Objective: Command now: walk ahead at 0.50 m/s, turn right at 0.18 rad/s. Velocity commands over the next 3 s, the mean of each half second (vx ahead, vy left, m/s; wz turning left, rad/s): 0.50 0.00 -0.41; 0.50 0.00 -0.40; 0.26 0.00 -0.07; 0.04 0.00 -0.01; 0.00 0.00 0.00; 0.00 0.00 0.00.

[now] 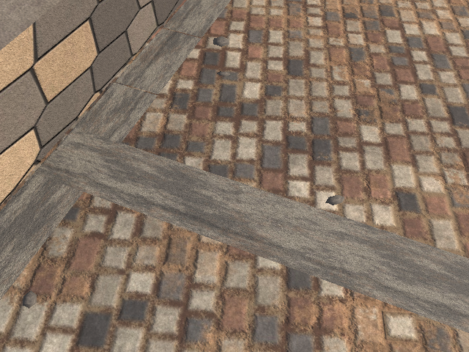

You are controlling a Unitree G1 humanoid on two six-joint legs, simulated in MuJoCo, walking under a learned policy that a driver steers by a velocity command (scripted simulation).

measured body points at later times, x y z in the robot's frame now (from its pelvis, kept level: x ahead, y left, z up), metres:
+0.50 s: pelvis +0.27 -0.07 -0.02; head +0.31 -0.08 +0.43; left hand +0.51 +0.14 -0.11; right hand +0.26 -0.36 -0.14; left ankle +0.12 +0.10 -0.64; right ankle +0.34 -0.15 -0.73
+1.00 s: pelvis +0.57 -0.10 -0.01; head +0.59 -0.11 +0.44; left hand +0.75 +0.12 -0.13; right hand +0.60 -0.42 -0.09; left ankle +0.68 -0.05 -0.73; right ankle +0.38 -0.16 -0.66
